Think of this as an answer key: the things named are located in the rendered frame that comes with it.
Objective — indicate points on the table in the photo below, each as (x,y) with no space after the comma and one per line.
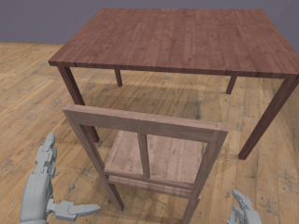
(201,41)

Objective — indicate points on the right robot hand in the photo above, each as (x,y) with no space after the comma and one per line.
(249,216)

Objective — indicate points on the left robot hand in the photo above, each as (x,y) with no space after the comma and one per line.
(36,202)

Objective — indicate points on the chair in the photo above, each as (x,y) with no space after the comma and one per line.
(151,152)

